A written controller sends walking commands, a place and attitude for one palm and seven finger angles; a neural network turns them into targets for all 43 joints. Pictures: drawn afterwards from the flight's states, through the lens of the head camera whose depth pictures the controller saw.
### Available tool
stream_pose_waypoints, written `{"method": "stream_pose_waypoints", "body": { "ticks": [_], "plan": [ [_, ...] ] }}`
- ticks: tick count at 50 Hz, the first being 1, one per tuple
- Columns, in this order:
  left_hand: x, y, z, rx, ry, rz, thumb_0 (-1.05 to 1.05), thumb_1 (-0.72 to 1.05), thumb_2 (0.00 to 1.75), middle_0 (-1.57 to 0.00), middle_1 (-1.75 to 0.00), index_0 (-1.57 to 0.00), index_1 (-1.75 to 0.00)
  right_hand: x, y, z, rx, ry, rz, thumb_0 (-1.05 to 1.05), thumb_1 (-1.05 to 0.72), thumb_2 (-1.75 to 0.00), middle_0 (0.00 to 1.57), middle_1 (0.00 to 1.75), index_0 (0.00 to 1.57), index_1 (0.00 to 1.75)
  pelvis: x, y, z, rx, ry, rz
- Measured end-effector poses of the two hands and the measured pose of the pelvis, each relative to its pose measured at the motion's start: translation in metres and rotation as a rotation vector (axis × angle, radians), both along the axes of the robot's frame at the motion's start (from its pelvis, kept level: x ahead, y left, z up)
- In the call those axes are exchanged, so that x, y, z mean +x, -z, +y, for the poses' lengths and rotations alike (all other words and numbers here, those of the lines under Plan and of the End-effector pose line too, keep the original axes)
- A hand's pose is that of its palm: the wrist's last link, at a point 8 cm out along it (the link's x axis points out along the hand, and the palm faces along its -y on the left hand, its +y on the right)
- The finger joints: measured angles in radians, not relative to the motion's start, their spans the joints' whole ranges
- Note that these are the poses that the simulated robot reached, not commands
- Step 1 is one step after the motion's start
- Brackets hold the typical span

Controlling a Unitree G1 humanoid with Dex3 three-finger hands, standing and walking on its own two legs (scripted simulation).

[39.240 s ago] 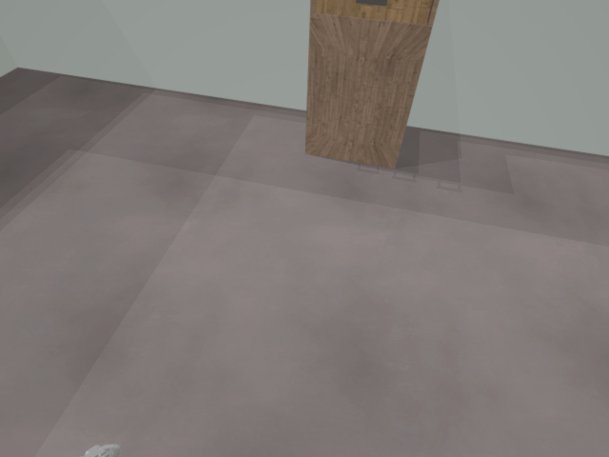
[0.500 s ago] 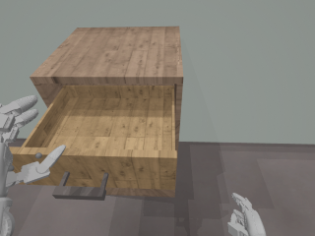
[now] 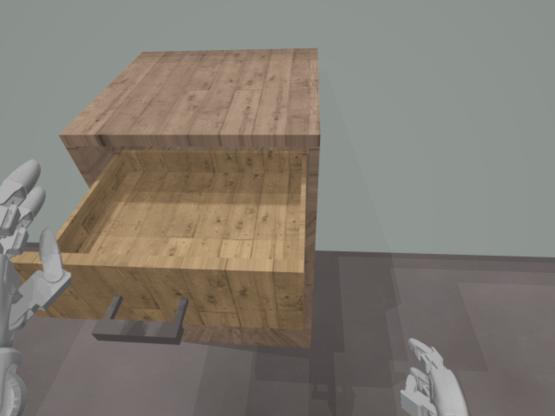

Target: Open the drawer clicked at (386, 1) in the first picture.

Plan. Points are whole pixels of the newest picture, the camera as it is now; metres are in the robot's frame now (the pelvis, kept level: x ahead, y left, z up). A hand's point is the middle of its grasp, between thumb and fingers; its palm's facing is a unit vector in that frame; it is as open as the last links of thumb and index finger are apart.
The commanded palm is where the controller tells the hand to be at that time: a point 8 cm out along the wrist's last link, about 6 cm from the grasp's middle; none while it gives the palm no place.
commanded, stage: step back with the hand held close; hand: left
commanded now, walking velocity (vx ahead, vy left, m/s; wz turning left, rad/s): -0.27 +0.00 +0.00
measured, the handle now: (144, 317) +0.23 +0.23 +0.03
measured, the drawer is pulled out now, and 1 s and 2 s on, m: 0.28 0.28 0.28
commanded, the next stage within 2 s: stop stepping back and stand still in 1.36 s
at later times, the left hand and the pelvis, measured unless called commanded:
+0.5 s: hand (17, 310) +0.15 +0.27 +0.20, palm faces +0.38 -0.78 -0.49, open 7.4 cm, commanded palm +0.08 +0.31 +0.22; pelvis -0.04 +0.03 -0.01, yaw +1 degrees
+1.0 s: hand out of the picture +0.11 +0.27 +0.21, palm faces +0.41 -0.79 -0.47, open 7.4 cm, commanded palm +0.04 +0.31 +0.22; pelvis -0.10 +0.03 -0.02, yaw +0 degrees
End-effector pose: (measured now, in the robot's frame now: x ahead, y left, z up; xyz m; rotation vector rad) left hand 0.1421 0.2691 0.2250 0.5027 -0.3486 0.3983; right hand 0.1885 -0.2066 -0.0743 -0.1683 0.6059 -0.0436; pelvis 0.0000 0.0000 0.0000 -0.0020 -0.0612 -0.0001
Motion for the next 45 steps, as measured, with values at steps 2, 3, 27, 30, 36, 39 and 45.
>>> {"method": "stream_pose_waypoints", "body": {
  "ticks": [2,3,27,30,36,39,45],
  "plan": [
    [0.000,-0.002,0.001,0.021,0.004,-0.005,0.01,0.88,0.89,-0.21,-0.31,-0.21,-0.31,-0.003,0.001,-0.002,0.000,0.004,0.010,0.01,-0.91,-0.90,0.21,0.30,0.20,0.30,-0.001,0.000,0.000,-0.007,-0.013,0.017],
    [0.000,-0.004,0.003,0.035,0.005,-0.009,0.01,0.88,0.89,-0.21,-0.31,-0.21,-0.31,-0.004,0.002,-0.004,-0.002,0.007,0.020,0.01,-0.91,-0.90,0.21,0.30,0.20,0.30,-0.001,0.001,0.000,-0.010,-0.021,0.028],
    [-0.037,0.006,0.038,0.118,0.069,0.004,0.01,0.89,0.90,-0.21,-0.30,-0.21,-0.30,-0.053,-0.008,0.010,-0.099,0.054,0.079,0.01,-0.91,-0.90,0.21,0.30,0.20,0.30,-0.046,0.007,0.030,-0.016,-0.021,0.112],
    [-0.046,0.005,0.041,0.118,0.064,-0.027,0.01,0.89,0.90,-0.21,-0.30,-0.21,-0.30,-0.059,-0.009,0.016,-0.095,0.039,0.063,0.01,-0.91,-0.90,0.21,0.30,0.20,0.30,-0.054,0.009,0.032,-0.021,-0.020,0.111],
    [-0.061,0.006,0.048,0.091,0.056,-0.087,0.01,0.89,0.90,-0.21,-0.30,-0.21,-0.30,-0.076,-0.008,0.021,-0.111,0.032,0.062,0.01,-0.91,-0.90,0.21,0.30,0.20,0.31,-0.066,0.012,0.038,-0.041,-0.021,0.108],
    [-0.064,0.007,0.053,0.086,0.055,-0.103,0.01,0.89,0.90,-0.21,-0.30,-0.21,-0.30,-0.087,-0.006,0.022,-0.125,0.042,0.077,0.01,-0.91,-0.90,0.21,0.30,0.20,0.31,-0.070,0.012,0.043,-0.044,-0.017,0.107],
    [-0.068,0.003,0.053,0.139,0.062,-0.113,0.01,0.89,0.90,-0.21,-0.30,-0.21,-0.30,-0.104,-0.002,0.025,-0.118,0.042,0.082,0.01,-0.91,-0.90,0.21,0.30,0.20,0.31,-0.078,0.014,0.041,-0.026,-0.015,0.117]
  ]
}}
